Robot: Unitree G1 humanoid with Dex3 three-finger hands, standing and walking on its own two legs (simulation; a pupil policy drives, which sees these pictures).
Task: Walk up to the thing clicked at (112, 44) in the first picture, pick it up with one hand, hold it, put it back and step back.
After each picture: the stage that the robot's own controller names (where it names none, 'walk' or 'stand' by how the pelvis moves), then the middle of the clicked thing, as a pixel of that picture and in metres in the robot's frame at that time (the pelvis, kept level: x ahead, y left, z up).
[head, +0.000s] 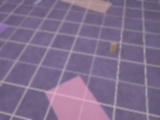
stand; (113, 47) +1.25 -0.35 -0.72
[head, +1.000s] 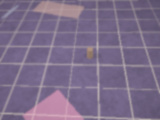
walk; (90, 53) +1.17 +0.00 -0.70
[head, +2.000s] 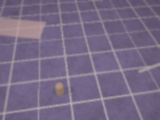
walk; (59, 89) +0.69 +0.22 -0.70
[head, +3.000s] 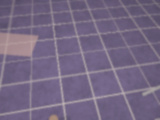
walk; out of the picture +0.43 +0.20 -0.70
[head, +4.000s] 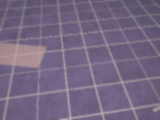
stand; out of the picture +0.35 +0.17 -0.72
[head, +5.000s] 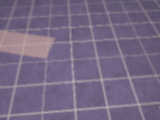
stand; out of the picture +0.38 +0.14 -0.71
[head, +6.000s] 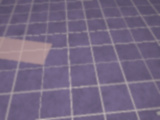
stand; out of the picture +0.35 +0.18 -0.72
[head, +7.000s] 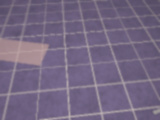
stand; out of the picture +0.36 +0.19 -0.73
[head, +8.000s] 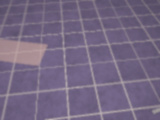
stand; out of the picture +0.35 +0.19 -0.73
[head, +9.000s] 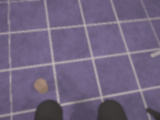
go down; (41, 86) +0.40 +0.20 -0.48
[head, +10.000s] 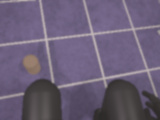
go down; (32, 65) +0.44 +0.23 -0.32
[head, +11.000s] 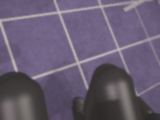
close in; out of the picture +0.41 +0.26 -0.23
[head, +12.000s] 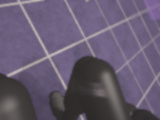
close; out of the picture +0.41 +0.28 -0.22
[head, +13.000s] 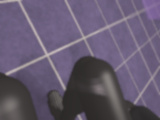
lift; out of the picture +0.40 +0.28 -0.22
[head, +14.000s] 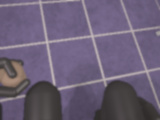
lift; (14, 78) +0.32 +0.23 -0.06
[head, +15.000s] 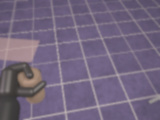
hold; (32, 86) +0.33 +0.17 +0.04
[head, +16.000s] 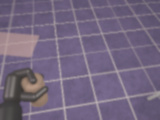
hold; (36, 90) +0.32 +0.17 +0.00
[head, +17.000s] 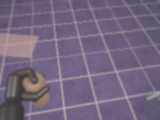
hold; (37, 90) +0.32 +0.17 +0.00
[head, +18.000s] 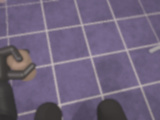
crouch; (23, 66) +0.40 +0.20 -0.07
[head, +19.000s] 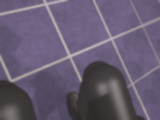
lower; out of the picture +0.44 +0.28 -0.18
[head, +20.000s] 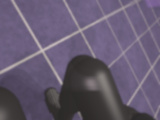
lower; out of the picture +0.43 +0.30 -0.22
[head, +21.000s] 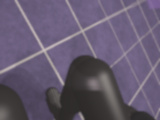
lower; out of the picture +0.43 +0.30 -0.22
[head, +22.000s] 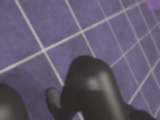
lower; out of the picture +0.43 +0.30 -0.23
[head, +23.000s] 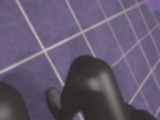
loosen; out of the picture +0.43 +0.29 -0.23
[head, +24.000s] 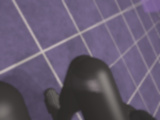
withdraw; out of the picture +0.42 +0.28 -0.23
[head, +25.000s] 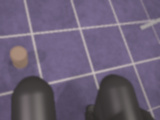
walk; (19, 58) +0.45 +0.24 -0.29
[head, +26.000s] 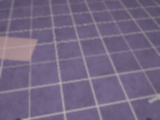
stand; out of the picture +0.38 +0.17 -0.65
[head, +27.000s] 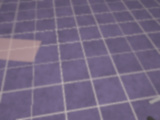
stand; out of the picture +0.40 +0.19 -0.67
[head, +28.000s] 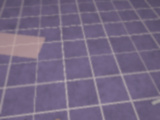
stand; out of the picture +0.40 +0.18 -0.68
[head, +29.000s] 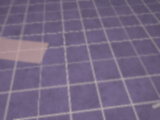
walk; out of the picture +0.41 +0.18 -0.72
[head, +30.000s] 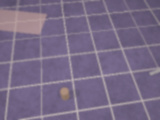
walk; (64, 94) +0.54 +0.13 -0.69
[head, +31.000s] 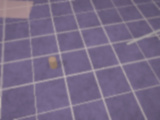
walk; (53, 62) +0.85 +0.26 -0.69
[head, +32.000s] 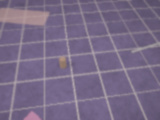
stand; (62, 62) +1.02 +0.20 -0.71
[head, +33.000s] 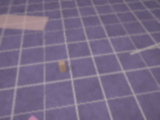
stand; (62, 66) +1.02 +0.21 -0.73
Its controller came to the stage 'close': yes
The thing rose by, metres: 0.71
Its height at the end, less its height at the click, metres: +0.00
